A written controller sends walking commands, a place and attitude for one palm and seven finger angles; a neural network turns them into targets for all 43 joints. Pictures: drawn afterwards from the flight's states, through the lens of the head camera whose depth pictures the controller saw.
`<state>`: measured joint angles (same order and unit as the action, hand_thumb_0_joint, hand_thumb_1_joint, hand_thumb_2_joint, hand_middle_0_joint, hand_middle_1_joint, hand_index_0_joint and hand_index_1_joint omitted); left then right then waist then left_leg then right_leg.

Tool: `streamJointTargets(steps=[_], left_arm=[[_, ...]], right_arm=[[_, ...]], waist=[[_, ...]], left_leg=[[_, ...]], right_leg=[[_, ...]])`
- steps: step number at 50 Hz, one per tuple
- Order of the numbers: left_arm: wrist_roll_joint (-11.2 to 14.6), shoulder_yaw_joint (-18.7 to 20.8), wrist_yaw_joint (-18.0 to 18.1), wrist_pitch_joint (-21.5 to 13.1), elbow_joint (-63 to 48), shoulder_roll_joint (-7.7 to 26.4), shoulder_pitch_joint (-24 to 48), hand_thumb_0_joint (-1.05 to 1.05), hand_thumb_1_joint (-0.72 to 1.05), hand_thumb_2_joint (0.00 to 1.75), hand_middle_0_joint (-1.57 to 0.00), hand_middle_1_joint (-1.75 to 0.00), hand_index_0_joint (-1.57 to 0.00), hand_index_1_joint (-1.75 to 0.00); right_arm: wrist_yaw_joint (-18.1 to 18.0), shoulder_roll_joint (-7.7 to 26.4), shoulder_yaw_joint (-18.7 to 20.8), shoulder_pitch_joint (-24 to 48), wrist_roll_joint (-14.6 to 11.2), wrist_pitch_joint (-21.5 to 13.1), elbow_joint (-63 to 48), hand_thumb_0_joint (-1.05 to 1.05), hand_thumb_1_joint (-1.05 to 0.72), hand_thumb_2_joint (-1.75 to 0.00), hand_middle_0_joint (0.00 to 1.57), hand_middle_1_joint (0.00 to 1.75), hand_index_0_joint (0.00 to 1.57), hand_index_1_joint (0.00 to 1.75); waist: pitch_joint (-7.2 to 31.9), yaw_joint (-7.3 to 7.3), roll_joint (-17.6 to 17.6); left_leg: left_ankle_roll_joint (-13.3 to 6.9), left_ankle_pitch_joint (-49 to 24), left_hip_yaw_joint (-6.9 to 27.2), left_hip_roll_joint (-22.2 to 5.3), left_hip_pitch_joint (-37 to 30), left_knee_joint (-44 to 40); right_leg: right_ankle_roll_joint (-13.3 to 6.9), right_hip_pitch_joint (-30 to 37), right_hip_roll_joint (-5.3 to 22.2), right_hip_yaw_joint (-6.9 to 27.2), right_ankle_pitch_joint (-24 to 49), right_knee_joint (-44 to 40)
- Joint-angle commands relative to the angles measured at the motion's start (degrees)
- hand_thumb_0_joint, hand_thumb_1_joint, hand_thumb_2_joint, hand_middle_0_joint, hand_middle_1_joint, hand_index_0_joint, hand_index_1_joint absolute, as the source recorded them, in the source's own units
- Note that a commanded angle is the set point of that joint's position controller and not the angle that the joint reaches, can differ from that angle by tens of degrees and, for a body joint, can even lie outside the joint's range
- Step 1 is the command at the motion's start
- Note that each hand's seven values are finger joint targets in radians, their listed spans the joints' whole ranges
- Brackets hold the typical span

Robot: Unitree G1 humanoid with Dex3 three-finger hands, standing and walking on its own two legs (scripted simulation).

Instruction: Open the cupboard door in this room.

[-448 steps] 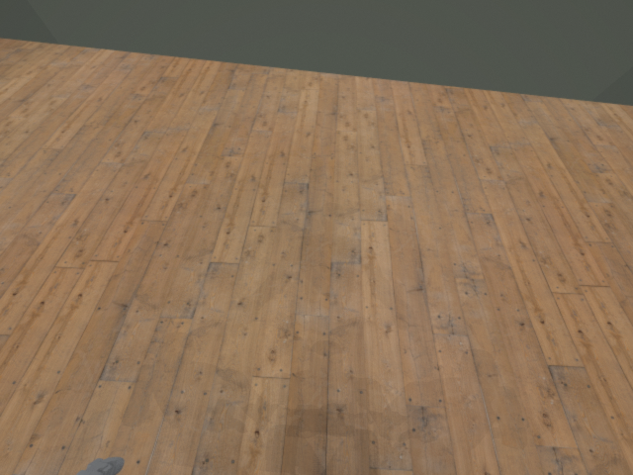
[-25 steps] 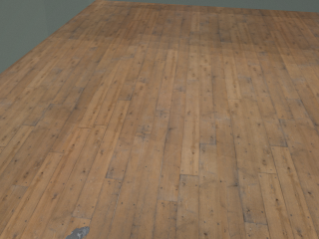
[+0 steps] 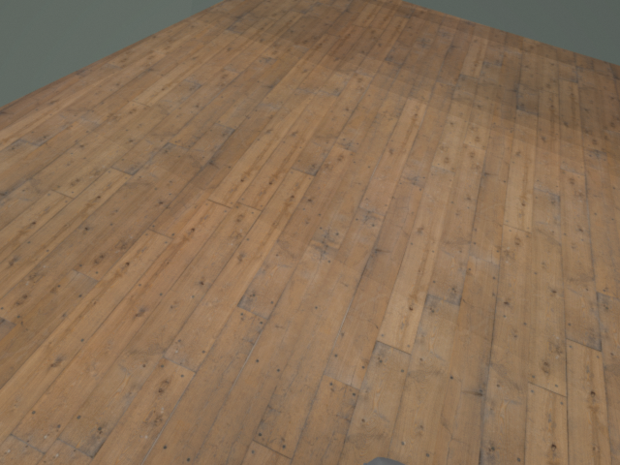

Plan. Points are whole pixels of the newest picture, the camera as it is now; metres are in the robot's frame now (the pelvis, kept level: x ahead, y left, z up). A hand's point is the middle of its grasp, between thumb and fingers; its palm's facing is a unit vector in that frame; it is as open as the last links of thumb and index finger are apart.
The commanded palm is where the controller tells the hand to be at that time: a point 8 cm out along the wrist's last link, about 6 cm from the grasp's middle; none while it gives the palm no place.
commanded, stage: turn or walk to find it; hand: left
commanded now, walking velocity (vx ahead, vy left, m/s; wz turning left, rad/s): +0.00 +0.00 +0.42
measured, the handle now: out of the picture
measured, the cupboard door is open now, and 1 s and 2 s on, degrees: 0 0 0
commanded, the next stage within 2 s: stand and wait in 1.26 s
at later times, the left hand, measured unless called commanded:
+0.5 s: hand out of the picture +0.02 +0.16 -0.14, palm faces +0.23 -0.93 -0.27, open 7.4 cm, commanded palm none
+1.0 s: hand out of the picture -0.07 +0.22 -0.16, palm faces +0.44 -0.86 -0.26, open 7.4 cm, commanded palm none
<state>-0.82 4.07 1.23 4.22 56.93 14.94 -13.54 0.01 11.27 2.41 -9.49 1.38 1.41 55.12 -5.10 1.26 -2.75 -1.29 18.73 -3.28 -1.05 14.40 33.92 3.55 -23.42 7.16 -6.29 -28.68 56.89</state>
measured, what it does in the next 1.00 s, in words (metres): steps on the spot, turning left: right foot, then left foot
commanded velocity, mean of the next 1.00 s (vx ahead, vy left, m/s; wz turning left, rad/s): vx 0.00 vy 0.00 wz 0.42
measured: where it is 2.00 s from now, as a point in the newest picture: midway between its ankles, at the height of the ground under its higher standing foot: outside the picture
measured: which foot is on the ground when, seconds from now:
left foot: down 0.00-0.30, up 0.32-0.70, down 0.72-1.00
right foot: up 0.00-0.28, down 0.30-0.72, up 0.74-1.00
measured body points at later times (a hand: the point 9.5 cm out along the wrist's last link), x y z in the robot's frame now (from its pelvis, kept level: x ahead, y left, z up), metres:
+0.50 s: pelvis -0.02 -0.04 +0.01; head +0.01 -0.07 +0.46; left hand +0.01 +0.21 -0.12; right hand +0.08 -0.29 -0.15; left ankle -0.07 +0.10 -0.64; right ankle +0.00 -0.14 -0.73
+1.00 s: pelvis -0.05 -0.01 +0.01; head -0.02 +0.01 +0.46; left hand -0.09 +0.26 -0.14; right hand +0.12 -0.20 -0.13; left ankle -0.08 +0.09 -0.73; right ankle +0.00 -0.15 -0.67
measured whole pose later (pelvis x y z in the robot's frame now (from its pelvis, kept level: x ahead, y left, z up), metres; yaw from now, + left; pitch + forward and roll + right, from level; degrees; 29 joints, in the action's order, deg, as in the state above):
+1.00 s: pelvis -0.05 -0.01 +0.01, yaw +24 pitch -1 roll -1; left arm -0.5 3.7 0.9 3.1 54.9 14.4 -10.1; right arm -0.2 10.7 2.0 -9.6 1.4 1.3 54.9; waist -4.5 0.6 -0.7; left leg -1.4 13.7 0.2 0.2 12.9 27.4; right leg 4.7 -23.8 4.9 -2.7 -25.7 55.5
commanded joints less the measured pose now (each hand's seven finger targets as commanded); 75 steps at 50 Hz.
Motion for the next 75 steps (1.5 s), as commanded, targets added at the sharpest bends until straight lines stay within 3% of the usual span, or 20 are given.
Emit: streamJointTargets(steps=[1, 7, 13, 14, 15, 16, 22, 29, 34, 35, 36, 37, 43, 51, 55, 56, 58, 60, 63, 75], left_arm=[[0.09, 0.31, -0.67, -2.22, -5.08, 3.00, 2.29, 0.00, 0.90, 0.90, -0.20, -0.30, -0.20, -0.30], [0.22, -0.16, -0.43, -2.47, -7.09, 2.11, 5.08, 0.00, 0.90, 0.90, -0.20, -0.30, -0.20, -0.30], [0.44, 0.08, -0.01, -3.66, -5.98, 2.49, -2.26, 0.00, 0.90, 0.90, -0.20, -0.30, -0.20, -0.30], [0.08, 0.41, 0.23, -4.19, -5.69, 4.67, -4.13, 0.00, 0.90, 0.90, -0.20, -0.30, -0.20, -0.30], [-0.84, 1.40, 0.71, -4.67, -5.85, 9.52, -4.80, 0.00, 0.90, 0.90, -0.20, -0.30, -0.20, -0.30], [-0.70, 1.34, 0.57, -4.28, -7.08, 11.67, -4.12, 0.00, 0.90, 0.90, -0.20, -0.30, -0.20, -0.30], [-0.51, 0.22, 0.74, -4.93, -8.85, 4.75, 3.85, 0.00, 0.90, 0.90, -0.20, -0.30, -0.20, -0.30], [-1.03, 1.19, 0.61, -4.59, -5.40, 8.41, -3.22, 0.00, 0.90, 0.90, -0.20, -0.30, -0.20, -0.30], [-0.46, 1.65, 0.35, -3.70, -4.47, 9.03, -1.55, 0.00, 0.90, 0.90, -0.20, -0.30, -0.20, -0.30], [0.04, 1.40, 0.19, -3.27, -4.88, 7.68, -1.59, 0.00, 0.90, 0.90, -0.20, -0.30, -0.20, -0.30], [0.36, 0.94, -0.15, -2.85, -6.43, 4.29, -2.31, 0.00, 0.90, 0.90, -0.20, -0.30, -0.20, -0.30], [-0.16, -0.25, -0.18, -2.68, -8.45, 2.58, 1.84, 0.00, 0.90, 0.90, -0.20, -0.30, -0.20, -0.30], [0.08, 0.23, -0.70, -2.43, -5.19, 2.95, 2.55, 0.00, 0.90, 0.90, -0.20, -0.30, -0.20, -0.30], [0.39, -0.29, -0.23, -2.61, -7.46, 1.89, 5.52, 0.00, 0.90, 0.90, -0.20, -0.30, -0.20, -0.30], [0.57, -0.07, -0.01, -3.26, -6.25, 2.36, -0.43, 0.00, 0.90, 0.90, -0.20, -0.30, -0.20, -0.30], [0.37, 0.24, 0.14, -3.77, -5.87, 3.37, -2.41, 0.00, 0.90, 0.90, -0.20, -0.30, -0.20, -0.30], [-0.89, 1.67, 0.72, -4.69, -6.52, 11.65, -3.68, 0.00, 0.90, 0.90, -0.20, -0.30, -0.20, -0.30], [-0.32, 1.65, 0.86, -4.37, -8.12, 9.71, 0.71, 0.00, 0.90, 0.90, -0.20, -0.30, -0.20, -0.30], [-0.30, 0.26, 0.68, -4.56, -9.76, 5.21, 7.00, 0.00, 0.90, 0.90, -0.20, -0.30, -0.20, -0.30], [-0.82, 0.11, 0.56, -4.68, -0.81, 6.83, -4.27, 0.00, 0.90, 0.90, -0.20, -0.30, -0.20, -0.30]], right_arm=[[-1.17, 11.32, 2.24, -1.45, -0.25, -1.27, -2.79, 0.00, -0.90, -0.90, 0.20, 0.30, 0.20, 0.30], [-0.92, 11.84, 3.13, -3.89, -0.05, -0.81, -2.75, 0.00, -0.90, -0.90, 0.20, 0.30, 0.20, 0.30], [-0.48, 11.32, 3.65, -0.24, -0.22, -0.13, -4.33, 0.00, -0.90, -0.90, 0.20, 0.30, 0.20, 0.30], [-0.22, 9.50, 3.50, -0.34, -0.64, -0.18, -4.75, 0.00, -0.90, -0.90, 0.20, 0.30, 0.20, 0.30], [0.17, 5.49, 2.83, -1.24, -1.04, -0.19, -5.97, 0.00, -0.90, -0.90, 0.20, 0.30, 0.20, 0.30], [0.14, 6.11, 3.12, 0.73, -0.61, 0.35, -7.04, 0.00, -0.90, -0.90, 0.20, 0.30, 0.20, 0.30], [1.17, 6.52, 3.39, -2.85, -0.19, 1.80, -2.79, 0.00, -0.90, -0.90, 0.20, 0.30, 0.20, 0.30], [0.91, 4.84, 1.88, 2.63, -0.71, 1.12, -3.73, 0.00, -0.90, -0.90, 0.20, 0.30, 0.20, 0.30], [0.52, 5.76, 1.62, -2.28, -0.85, 0.03, -2.57, 0.00, -0.90, -0.90, 0.20, 0.30, 0.20, 0.30], [0.63, 7.98, 2.12, -4.15, -0.72, -0.48, -2.21, 0.00, -0.90, -0.90, 0.20, 0.30, 0.20, 0.30], [0.49, 13.57, 3.36, -5.46, -0.23, -0.89, -2.66, 0.00, -0.90, -0.90, 0.20, 0.30, 0.20, 0.30], [0.35, 16.39, 3.79, -8.60, -0.38, -0.50, -2.25, 0.00, -0.90, -0.90, 0.20, 0.30, 0.20, 0.30], [-1.16, 11.39, 2.34, -1.47, -0.25, -1.35, -2.88, 0.00, -0.90, -0.90, 0.20, 0.30, 0.20, 0.30], [-0.80, 11.79, 3.38, -3.41, 0.12, -0.54, -3.06, 0.00, -0.90, -0.90, 0.20, 0.30, 0.20, 0.30], [-0.49, 11.64, 3.70, -0.44, -0.03, -0.04, -4.21, 0.00, -0.90, -0.90, 0.20, 0.30, 0.20, 0.30], [-0.35, 10.39, 3.64, -0.46, -0.37, -0.03, -4.48, 0.00, -0.90, -0.90, 0.20, 0.30, 0.20, 0.30], [0.16, 4.76, 2.72, -0.93, -0.82, -0.13, -6.69, 0.00, -0.90, -0.90, 0.20, 0.30, 0.20, 0.30], [0.25, 7.69, 3.94, 0.46, -0.20, 1.55, -5.69, 0.00, -0.90, -0.90, 0.20, 0.30, 0.20, 0.30], [1.14, 6.63, 3.66, -4.76, 0.09, 2.05, -2.30, 0.00, -0.90, -0.90, 0.20, 0.30, 0.20, 0.30], [-0.37, 3.05, 0.68, -1.86, -1.02, -0.10, 0.50, 0.00, -0.90, -0.90, 0.20, 0.30, 0.20, 0.30]], waist=[[5.14, -1.64, 11.62], [6.43, -3.50, 10.54], [8.17, 0.18, 10.59], [8.64, 0.99, 5.85], [8.17, 1.03, -9.36], [5.74, 1.87, -11.52], [2.23, -2.31, -6.31], [5.15, 1.67, -7.68], [7.45, -1.06, -7.16], [8.44, -2.38, -0.77], [8.98, -2.94, 14.74], [7.86, -4.81, 17.79], [6.12, -1.80, 10.81], [6.83, -3.27, 11.23], [7.29, -0.24, 12.19], [7.97, 0.67, 8.79], [7.02, 1.62, -14.82], [2.63, 0.34, -10.65], [1.00, -3.41, -6.47], [7.09, 0.89, -7.85]], left_leg=[[-7.24, -30.40, 13.18, -12.73, -6.15, -14.75], [-8.79, -30.31, 17.23, -13.14, -8.75, -13.51], [-5.33, -24.89, 18.07, -9.05, 0.31, -7.68], [-2.44, -16.41, 15.73, -5.73, 5.77, -3.30], [1.57, 0.74, 7.74, 1.94, 16.82, 7.61], [2.42, 14.36, 6.61, 3.90, 17.51, 19.70], [4.19, 2.28, 5.97, -0.35, 16.03, 35.40], [4.95, 8.56, 0.85, -0.37, 11.61, 15.77], [3.50, -2.61, -2.22, 0.02, -1.64, -4.71], [2.26, -9.52, 1.10, -2.72, -8.70, -10.66], [-3.28, -22.32, 18.52, -15.60, -14.78, -13.52], [-8.25, -30.73, 22.72, -22.29, -11.37, -15.61], [-7.67, -32.50, 13.66, -12.99, -7.55, -14.15], [-8.54, -31.75, 18.57, -12.33, -7.24, -12.81], [-6.29, -24.38, 19.49, -9.72, 0.51, -9.81], [-4.10, -19.39, 18.36, -7.38, 4.32, -6.57], [2.84, 13.03, 5.81, 5.00, 19.94, 14.82], [2.21, 11.63, 9.51, 1.73, 17.45, 31.61], [3.59, 1.95, 6.65, -0.08, 16.31, 37.33], [3.75, 4.41, -0.33, 0.17, 2.95, 1.39]], right_leg=[[0.99, -5.94, -0.75, 4.09, 4.32, 5.56], [1.26, -3.65, -2.78, 4.02, 2.09, -5.43], [0.25, 13.10, -4.85, 2.04, 14.52, -29.13], [-0.59, 19.47, -1.26, 5.24, 18.27, -35.47], [-5.34, 24.46, 12.28, 19.58, 19.42, -39.58], [-11.07, 16.34, 20.38, 24.11, 20.41, -42.02], [-9.24, 9.96, 10.53, 8.11, 22.60, -40.17], [-11.53, 18.60, 12.95, 5.13, 37.84, -35.27], [-7.27, 14.05, 12.03, 0.57, 35.10, -27.31], [-4.35, 7.87, 9.88, -1.76, 28.13, -21.37], [-0.06, -4.80, 2.64, -4.96, 8.37, -10.54], [0.43, -6.90, 0.10, -1.98, -7.74, -1.80], [1.03, -6.04, -0.74, 4.32, 3.74, 4.83], [0.99, -0.62, -3.68, 4.06, 2.32, -9.45], [0.30, 11.18, -5.14, 2.52, 11.33, -24.86], [-0.02, 17.17, -3.96, 3.27, 16.72, -32.76], [-9.03, 23.39, 18.64, 24.70, 22.49, -41.39], [-12.10, 8.67, 18.01, 23.27, 11.79, -44.46], [-8.59, 6.75, 10.57, 9.37, 14.60, -42.24], [-11.23, 17.77, 10.06, 7.90, 37.07, -34.96]])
